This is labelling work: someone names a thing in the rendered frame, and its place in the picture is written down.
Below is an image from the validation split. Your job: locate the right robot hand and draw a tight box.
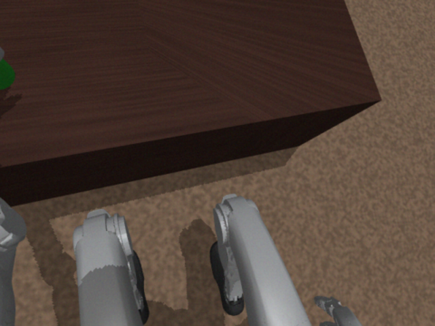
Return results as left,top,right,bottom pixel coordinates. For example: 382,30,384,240
314,296,362,326

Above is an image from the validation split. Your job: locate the left robot foot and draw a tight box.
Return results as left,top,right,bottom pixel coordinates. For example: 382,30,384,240
132,250,149,325

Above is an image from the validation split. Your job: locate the can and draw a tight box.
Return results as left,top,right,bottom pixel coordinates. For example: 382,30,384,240
0,58,15,90

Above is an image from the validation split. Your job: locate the left robot arm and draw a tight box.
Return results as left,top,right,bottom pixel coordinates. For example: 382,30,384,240
0,198,27,326

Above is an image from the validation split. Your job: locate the right robot foot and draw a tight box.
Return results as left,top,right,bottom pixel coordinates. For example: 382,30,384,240
210,242,244,316

